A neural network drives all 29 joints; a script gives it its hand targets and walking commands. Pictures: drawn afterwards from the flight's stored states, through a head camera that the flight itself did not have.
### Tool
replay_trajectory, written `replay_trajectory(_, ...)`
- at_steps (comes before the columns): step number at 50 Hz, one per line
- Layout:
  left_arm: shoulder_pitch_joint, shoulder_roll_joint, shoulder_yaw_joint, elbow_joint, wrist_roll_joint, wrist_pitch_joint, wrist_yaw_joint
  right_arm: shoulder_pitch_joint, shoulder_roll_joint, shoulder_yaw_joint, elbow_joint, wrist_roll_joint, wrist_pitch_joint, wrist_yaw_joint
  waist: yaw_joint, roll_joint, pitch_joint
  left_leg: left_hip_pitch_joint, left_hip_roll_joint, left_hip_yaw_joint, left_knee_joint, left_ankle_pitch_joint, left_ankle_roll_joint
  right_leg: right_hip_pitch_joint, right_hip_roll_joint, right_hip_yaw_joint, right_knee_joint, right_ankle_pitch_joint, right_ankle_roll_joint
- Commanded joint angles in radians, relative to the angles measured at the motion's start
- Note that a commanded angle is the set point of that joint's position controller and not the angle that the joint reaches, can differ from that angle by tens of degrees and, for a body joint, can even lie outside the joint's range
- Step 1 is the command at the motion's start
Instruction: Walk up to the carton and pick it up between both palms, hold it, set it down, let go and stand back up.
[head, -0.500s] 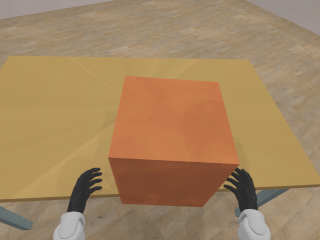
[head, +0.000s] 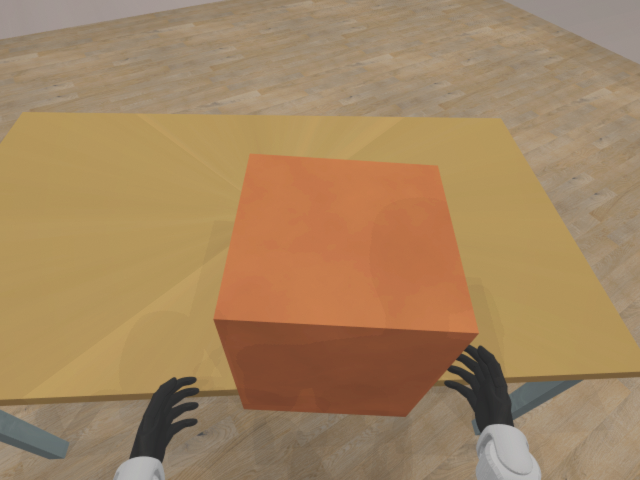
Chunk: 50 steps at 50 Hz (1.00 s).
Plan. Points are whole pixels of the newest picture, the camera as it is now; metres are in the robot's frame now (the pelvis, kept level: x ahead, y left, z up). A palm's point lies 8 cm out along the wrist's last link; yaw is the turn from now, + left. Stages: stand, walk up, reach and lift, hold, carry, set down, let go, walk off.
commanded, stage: set down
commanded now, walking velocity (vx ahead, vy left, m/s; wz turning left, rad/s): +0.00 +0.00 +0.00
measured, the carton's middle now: (334, 296) +0.37 -0.01 -0.01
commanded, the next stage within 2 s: let go in 1.64 s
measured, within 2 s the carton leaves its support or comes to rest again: neither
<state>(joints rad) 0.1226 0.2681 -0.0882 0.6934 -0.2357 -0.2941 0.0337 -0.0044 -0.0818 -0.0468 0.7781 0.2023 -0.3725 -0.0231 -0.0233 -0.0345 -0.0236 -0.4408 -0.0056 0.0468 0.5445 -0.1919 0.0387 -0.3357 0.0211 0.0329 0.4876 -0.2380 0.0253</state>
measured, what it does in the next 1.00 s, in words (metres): stands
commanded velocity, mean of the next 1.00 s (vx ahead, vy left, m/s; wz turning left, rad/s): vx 0.00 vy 0.00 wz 0.00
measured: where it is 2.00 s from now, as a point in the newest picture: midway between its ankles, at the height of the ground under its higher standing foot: outside the picture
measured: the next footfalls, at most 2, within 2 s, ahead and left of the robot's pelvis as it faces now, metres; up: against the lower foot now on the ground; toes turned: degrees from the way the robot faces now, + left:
none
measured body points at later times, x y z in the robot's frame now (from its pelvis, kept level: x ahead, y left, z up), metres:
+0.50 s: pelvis +0.00 -0.01 +0.00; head +0.01 +0.01 +0.45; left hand +0.19 +0.22 -0.10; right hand +0.21 -0.21 -0.06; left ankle +0.05 +0.08 -0.73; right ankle +0.01 -0.14 -0.73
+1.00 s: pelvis +0.00 -0.02 +0.00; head +0.02 +0.00 +0.45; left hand +0.17 +0.22 -0.11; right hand +0.21 -0.23 -0.08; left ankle +0.05 +0.08 -0.73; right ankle +0.01 -0.14 -0.73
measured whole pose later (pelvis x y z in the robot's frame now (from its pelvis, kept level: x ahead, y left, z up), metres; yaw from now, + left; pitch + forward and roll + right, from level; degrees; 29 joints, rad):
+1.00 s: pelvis +0.00 -0.02 +0.00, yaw +0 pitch +1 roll -1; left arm 0.17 0.27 -0.06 0.66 -0.11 0.04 0.09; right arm 0.00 -0.12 -0.05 0.83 0.08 -0.19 0.06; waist -0.02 -0.02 0.01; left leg -0.35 0.01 0.05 0.52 -0.20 0.03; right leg -0.26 0.04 0.03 0.49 -0.25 0.00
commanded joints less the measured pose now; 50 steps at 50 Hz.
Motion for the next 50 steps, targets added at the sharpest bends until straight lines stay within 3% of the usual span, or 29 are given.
replay_trajectory(1,-0.078,0.134,0.044,-0.278,0.07,0.031,0.015,-0.075,-0.194,-0.015,-0.044,-0.057,-0.004,0.033,0.059,0.161,-0.216,0.549,0.084,-0.112,-0.181,0.043,-0.174,0.056,0.015,-0.058,-0.112,0.01,-0.066)
replay_trajectory(5,-0.089,0.107,0.046,-0.286,0.094,0.09,0.03,-0.089,-0.221,-0.032,-0.028,-0.072,0.021,0.049,0.054,0.165,-0.193,0.541,0.092,-0.109,-0.203,0.004,-0.178,0.063,0.02,-0.068,-0.114,-0.021,-0.068)
replay_trajectory(9,-0.096,0.09,0.05,-0.279,0.104,0.129,0.037,-0.082,-0.222,-0.03,-0.036,-0.094,0.047,0.057,0.06,0.134,-0.181,0.532,0.089,-0.1,-0.212,-0.011,-0.174,0.073,0.018,-0.07,-0.124,-0.03,-0.068)
replay_trajectory(12,-0.112,0.082,0.045,-0.269,0.116,0.157,0.047,-0.095,-0.231,-0.041,-0.008,-0.112,0.067,0.064,0.059,0.148,-0.151,0.516,0.087,-0.09,-0.221,-0.03,-0.174,0.076,0.016,-0.072,-0.128,-0.047,-0.074)
replay_trajectory(16,-0.165,0.105,0.045,-0.295,0.096,0.172,0.046,-0.122,-0.222,-0.046,-0.071,-0.129,0.094,0.055,0.051,0.103,-0.172,0.489,0.082,-0.076,-0.221,-0.068,-0.153,0.093,0.009,-0.069,-0.123,-0.049,-0.067)
replay_trajectory(20,-0.168,0.114,0.051,-0.295,0.094,0.189,0.049,-0.114,-0.209,-0.043,-0.089,-0.135,0.116,0.052,0.052,0.104,-0.163,0.483,0.071,-0.061,-0.216,-0.072,-0.144,0.09,0.003,-0.064,-0.123,-0.047,-0.067)
replay_trajectory(21,-0.162,0.098,0.045,-0.281,0.105,0.2,0.055,-0.122,-0.221,-0.042,-0.057,-0.138,0.122,0.059,0.06,0.126,-0.16,0.486,0.077,-0.065,-0.225,-0.077,-0.148,0.086,0.009,-0.07,-0.116,-0.053,-0.072)
replay_trajectory(22,-0.162,0.104,0.046,-0.283,0.097,0.205,0.051,-0.121,-0.222,-0.043,-0.077,-0.138,0.126,0.058,0.059,0.109,-0.161,0.48,0.077,-0.065,-0.225,-0.083,-0.14,0.09,0.007,-0.07,-0.117,-0.052,-0.071)
replay_trajectory(28,-0.123,0.053,0.048,-0.257,0.143,0.261,0.058,-0.105,-0.241,-0.039,-0.003,-0.151,0.151,0.076,0.071,0.132,-0.138,0.502,0.074,-0.064,-0.227,-0.044,-0.15,0.069,0.018,-0.082,-0.123,-0.052,-0.083)
replay_trajectory(34,-0.075,0.025,0.07,-0.269,0.174,0.297,0.056,-0.057,-0.248,-0.03,-0.004,-0.169,0.139,0.091,0.086,0.106,-0.145,0.53,0.068,-0.061,-0.215,0.014,-0.15,0.072,0.023,-0.08,-0.134,-0.01,-0.084)
replay_trajectory(43,-0.035,0.015,0.08,-0.346,0.183,0.294,0.065,-0.007,-0.255,-0.032,0.013,-0.162,0.133,0.099,0.079,0.11,-0.156,0.533,0.061,-0.052,-0.203,0.074,-0.147,0.078,0.032,-0.076,-0.129,0.034,-0.086)
replay_trajectory(50,-0.027,0.014,0.079,-0.332,0.186,0.301,0.061,0.002,-0.259,-0.034,0.01,-0.162,0.138,0.1,0.069,0.104,-0.147,0.527,0.05,-0.039,-0.195,0.084,-0.136,0.068,0.031,-0.076,-0.13,0.043,-0.085)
